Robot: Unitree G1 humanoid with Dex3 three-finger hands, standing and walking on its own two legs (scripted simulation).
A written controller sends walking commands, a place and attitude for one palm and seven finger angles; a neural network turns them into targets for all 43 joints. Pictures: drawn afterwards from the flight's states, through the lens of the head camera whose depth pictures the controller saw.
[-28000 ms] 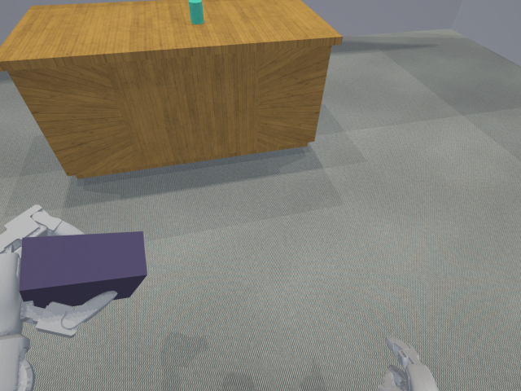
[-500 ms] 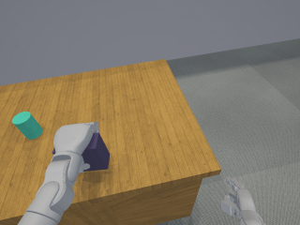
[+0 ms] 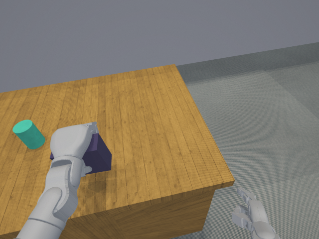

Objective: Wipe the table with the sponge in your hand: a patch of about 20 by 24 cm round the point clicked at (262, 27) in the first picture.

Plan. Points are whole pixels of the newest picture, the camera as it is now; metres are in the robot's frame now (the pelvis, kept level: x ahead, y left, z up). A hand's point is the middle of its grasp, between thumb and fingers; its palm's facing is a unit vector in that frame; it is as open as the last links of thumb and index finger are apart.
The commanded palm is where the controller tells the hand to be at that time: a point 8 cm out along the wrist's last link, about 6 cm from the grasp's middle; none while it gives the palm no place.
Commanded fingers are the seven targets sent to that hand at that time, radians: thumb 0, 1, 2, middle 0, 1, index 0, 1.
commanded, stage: move the sponge above the wiping area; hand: left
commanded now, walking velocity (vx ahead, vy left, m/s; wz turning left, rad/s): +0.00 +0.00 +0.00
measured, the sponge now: (86, 159) +0.28 +0.26 +0.04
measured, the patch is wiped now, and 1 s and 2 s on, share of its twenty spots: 0.00 0.00 0.05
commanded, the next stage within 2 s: lower the sponge onto the table in 0.22 s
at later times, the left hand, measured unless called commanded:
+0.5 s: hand (78, 150) +0.28 +0.26 +0.09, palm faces +0.10 -0.08 -0.99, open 9.5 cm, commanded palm +0.24 +0.24 +0.14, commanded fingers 0.00 0.10 1.30 -1.20 -1.60 -1.20 -1.60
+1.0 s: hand (83, 160) +0.27 +0.26 +0.05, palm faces -0.05 -0.11 -0.99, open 9.5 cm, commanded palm +0.25 +0.25 +0.12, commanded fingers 0.00 0.10 1.30 -1.20 -1.60 -1.20 -1.60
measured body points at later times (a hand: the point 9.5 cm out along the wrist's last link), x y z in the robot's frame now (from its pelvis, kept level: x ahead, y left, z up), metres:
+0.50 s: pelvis +0.00 +0.00 +0.00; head -0.01 -0.04 +0.45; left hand +0.27 +0.26 +0.14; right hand +0.24 -0.20 -0.09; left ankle +0.02 +0.13 -0.74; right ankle -0.01 -0.12 -0.74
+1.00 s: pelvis +0.00 +0.00 +0.00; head +0.00 -0.05 +0.45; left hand +0.27 +0.26 +0.11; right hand +0.24 -0.21 -0.10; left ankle +0.02 +0.13 -0.74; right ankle -0.01 -0.12 -0.74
